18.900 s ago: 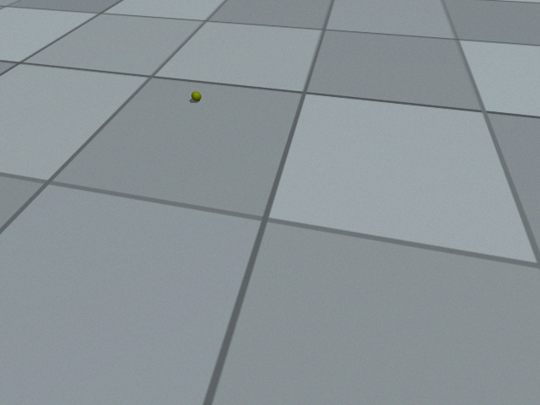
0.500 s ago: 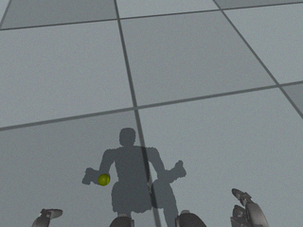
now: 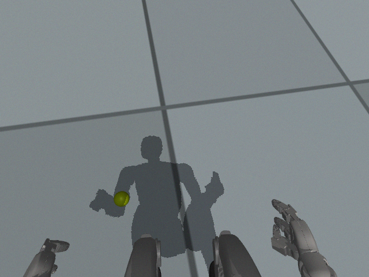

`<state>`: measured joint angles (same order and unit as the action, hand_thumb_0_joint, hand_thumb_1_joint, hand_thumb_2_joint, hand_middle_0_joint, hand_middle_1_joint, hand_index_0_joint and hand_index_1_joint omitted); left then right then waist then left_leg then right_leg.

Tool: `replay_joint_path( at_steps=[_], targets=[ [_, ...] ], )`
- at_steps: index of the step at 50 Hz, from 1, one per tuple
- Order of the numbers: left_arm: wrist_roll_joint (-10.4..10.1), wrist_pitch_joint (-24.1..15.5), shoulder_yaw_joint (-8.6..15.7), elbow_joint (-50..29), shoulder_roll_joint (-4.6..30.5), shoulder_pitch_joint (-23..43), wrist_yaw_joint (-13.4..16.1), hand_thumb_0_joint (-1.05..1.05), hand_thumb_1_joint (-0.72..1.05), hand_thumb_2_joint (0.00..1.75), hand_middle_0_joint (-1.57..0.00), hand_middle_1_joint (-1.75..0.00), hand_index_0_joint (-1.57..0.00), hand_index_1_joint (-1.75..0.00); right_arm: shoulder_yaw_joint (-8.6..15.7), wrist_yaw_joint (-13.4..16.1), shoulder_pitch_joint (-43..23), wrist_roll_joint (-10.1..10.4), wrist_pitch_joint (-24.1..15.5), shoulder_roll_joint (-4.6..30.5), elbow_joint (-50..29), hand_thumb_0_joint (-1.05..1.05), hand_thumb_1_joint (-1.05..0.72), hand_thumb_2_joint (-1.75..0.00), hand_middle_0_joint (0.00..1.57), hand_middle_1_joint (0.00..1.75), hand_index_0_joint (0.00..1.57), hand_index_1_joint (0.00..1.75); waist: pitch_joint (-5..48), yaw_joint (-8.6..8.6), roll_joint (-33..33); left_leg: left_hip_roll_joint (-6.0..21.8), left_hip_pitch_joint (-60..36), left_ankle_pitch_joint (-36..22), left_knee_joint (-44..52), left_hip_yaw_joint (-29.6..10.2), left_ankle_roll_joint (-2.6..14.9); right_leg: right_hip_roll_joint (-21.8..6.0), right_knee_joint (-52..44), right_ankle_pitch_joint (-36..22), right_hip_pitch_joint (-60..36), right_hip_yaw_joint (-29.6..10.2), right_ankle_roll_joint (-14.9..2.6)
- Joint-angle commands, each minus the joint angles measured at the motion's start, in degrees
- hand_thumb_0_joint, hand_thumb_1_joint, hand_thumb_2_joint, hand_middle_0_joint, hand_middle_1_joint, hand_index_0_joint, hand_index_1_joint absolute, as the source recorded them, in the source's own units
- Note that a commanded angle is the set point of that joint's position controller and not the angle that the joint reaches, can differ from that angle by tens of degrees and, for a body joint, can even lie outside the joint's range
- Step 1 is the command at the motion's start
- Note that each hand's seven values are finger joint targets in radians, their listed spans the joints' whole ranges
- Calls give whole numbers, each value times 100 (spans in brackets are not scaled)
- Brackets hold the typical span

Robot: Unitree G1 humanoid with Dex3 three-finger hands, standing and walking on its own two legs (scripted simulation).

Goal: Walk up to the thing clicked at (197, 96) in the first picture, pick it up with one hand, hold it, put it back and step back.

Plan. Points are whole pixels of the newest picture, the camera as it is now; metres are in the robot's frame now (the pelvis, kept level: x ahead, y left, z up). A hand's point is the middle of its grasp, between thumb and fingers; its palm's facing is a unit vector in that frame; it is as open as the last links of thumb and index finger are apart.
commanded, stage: rise first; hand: left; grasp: from above
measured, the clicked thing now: (121, 198) +0.43 +0.27 -0.60
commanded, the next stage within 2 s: approach in 1.68 s
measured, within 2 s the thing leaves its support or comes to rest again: neither
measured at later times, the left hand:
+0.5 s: hand (86, 230) +0.27 +0.31 -0.34, palm faces -0.47 -0.31 -0.82, open 14.1 cm
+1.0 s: hand (94, 214) +0.34 +0.32 -0.42, palm faces -0.48 -0.07 -0.87, open 14.1 cm
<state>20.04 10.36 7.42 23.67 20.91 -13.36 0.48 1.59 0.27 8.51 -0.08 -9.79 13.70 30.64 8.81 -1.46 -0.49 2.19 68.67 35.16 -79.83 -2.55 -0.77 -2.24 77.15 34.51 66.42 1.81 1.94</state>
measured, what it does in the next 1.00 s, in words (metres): lowers itself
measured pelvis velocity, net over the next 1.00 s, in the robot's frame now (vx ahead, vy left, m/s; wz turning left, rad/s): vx -0.08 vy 0.00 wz -0.09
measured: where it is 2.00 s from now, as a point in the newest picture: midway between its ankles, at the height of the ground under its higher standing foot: outside the picture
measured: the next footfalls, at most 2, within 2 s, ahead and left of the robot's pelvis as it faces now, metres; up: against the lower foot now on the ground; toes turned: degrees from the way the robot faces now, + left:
none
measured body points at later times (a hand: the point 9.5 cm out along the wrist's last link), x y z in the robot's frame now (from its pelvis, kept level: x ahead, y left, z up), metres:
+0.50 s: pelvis -0.07 -0.01 -0.20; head +0.15 +0.01 +0.19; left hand +0.29 +0.33 -0.29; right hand +0.08 -0.28 -0.34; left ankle +0.02 +0.12 -0.60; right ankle +0.02 -0.14 -0.60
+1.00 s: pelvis -0.08 +0.00 -0.28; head +0.14 +0.05 +0.11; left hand +0.36 +0.32 -0.37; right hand +0.00 -0.29 -0.39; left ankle +0.02 +0.12 -0.60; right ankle +0.02 -0.14 -0.60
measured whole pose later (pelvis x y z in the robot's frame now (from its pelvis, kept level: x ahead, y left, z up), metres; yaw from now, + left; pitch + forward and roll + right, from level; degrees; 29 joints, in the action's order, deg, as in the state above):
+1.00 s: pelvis -0.08 +0.00 -0.28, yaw -5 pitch +32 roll -7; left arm 69.3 -19.2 10.1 69.5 43.0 40.7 15.2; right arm 1.5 -6.4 6.6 -5.8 -0.4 16.1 42.9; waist 4.4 -6.6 0.6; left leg 0.5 127.3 38.2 -133.0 -7.6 -0.6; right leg -1.1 128.4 37.9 122.8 2.0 2.8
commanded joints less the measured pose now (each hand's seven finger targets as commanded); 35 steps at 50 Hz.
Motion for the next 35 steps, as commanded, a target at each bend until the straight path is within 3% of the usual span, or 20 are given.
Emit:
replay_joint_path(
  at_steps=[1,5,6,10,11,12,13,16,19,21,24,27,29,31,35],
  targets=[
    [550,-662,435,-117,1210,805,183,0,-52,97,-4,-108,-4,-107,433,-19,-8,37,-357,972,-438,0,-84,-89,20,30,20,30,1605,-80,-483,-160,-557,-1184,460,-41,82,217,-38,-1039,162,-7,-339],
    [1090,-1241,399,231,1481,1678,282,0,-53,99,-5,-108,-5,-108,485,-83,-48,36,-430,1082,-267,0,-86,-89,20,30,20,30,2244,-82,-510,-187,-24,-1228,-253,-17,94,211,648,-1083,825,-28,-343],
    [1199,-1354,518,310,1688,1788,328,0,-53,98,-5,-109,-5,-109,503,-99,-42,37,-432,1120,-190,0,-86,-89,20,30,20,30,2450,23,-545,-185,23,-1358,-434,1,98,218,813,-1164,934,-30,-347],
    [1728,-1697,712,844,2125,2270,512,0,-54,100,-6,-109,-6,-109,557,-159,13,4,-347,1202,55,0,-88,-90,20,30,20,30,2987,152,-458,-222,578,-1688,-1185,118,148,248,1368,-1433,1308,-22,-338],
    [1863,-1747,584,1055,2025,2394,532,0,-56,101,-7,-108,-7,-108,563,-183,29,-10,-317,1200,113,0,-89,-90,20,30,20,30,3008,92,-460,-236,799,-1623,-1357,145,153,244,1489,-1393,1462,-19,-343],
    [1984,-1806,679,1139,2184,2608,562,0,-59,102,-7,-108,-6,-109,571,-209,63,-13,-286,1226,170,0,-89,-90,20,30,20,30,3106,153,-478,-230,883,-1688,-1474,126,144,244,1637,-1401,1589,7,-351],
    [2100,-1866,820,1264,2401,2743,602,0,-57,102,-6,-108,-6,-109,607,-229,73,-29,-248,1262,217,0,-88,-90,20,30,20,30,3224,231,-469,-230,993,-1665,-1617,132,147,244,1769,-1368,1656,20,-349],
    [2406,-2057,733,1366,2469,3495,650,0,-57,104,-5,-108,-5,-109,660,-304,178,-83,-134,1287,325,0,-87,-90,20,30,20,30,3475,130,-364,-216,1392,-1374,-2013,119,174,246,2072,-1163,1956,77,-335],
    [2772,-2194,926,1710,2956,3935,705,0,-56,105,-5,-107,-4,-108,676,-333,238,-109,-11,1358,416,0,-86,-89,20,30,20,30,3637,201,-377,-218,1721,-1059,-2266,129,179,251,2340,-883,2191,139,-337],
    [2944,-2311,930,1668,3086,4396,749,0,-55,105,-4,-106,-4,-107,680,-347,328,-121,71,1366,463,0,-86,-89,20,30,20,30,3836,185,-441,-226,1847,-928,-2410,148,182,253,2491,-771,2289,165,-334],
    [3172,-2413,833,1910,3176,4889,789,0,-54,104,-4,-107,-4,-107,663,-356,424,-145,179,1385,579,0,-86,-89,20,30,20,30,3694,36,-453,-224,2122,-635,-2668,170,219,263,2641,-541,2609,219,-317],
    [3370,-2529,861,2385,3404,5039,822,0,-55,105,-5,-106,-4,-106,636,-371,439,-180,290,1400,645,0,-87,-89,20,30,20,30,3343,-10,-316,-257,2677,-72,-2853,205,266,291,2728,7,2858,239,-308],
    [3518,-2660,761,2296,3460,5492,869,0,-55,104,-5,-105,-5,-105,603,-390,455,-217,352,1407,671,0,-87,-90,20,30,20,30,3268,-78,-515,-239,2676,302,-2828,80,251,309,2898,309,3259,322,-328],
    [3644,-2769,830,2484,3653,5643,954,0,-54,103,-5,-104,-5,-104,569,-412,448,-243,427,1432,696,0,-88,-90,20,30,20,30,3267,-55,-686,-236,2630,359,-2912,25,234,317,3083,328,3445,369,-348],
    [3946,-2945,729,2835,3750,6102,1190,0,-54,103,-6,-100,-6,-100,508,-463,545,-349,558,1471,871,0,-89,-90,20,30,20,30,3098,-203,-877,-249,2714,384,-3136,-46,234,300,3321,301,3895,437,-369]
  ],
)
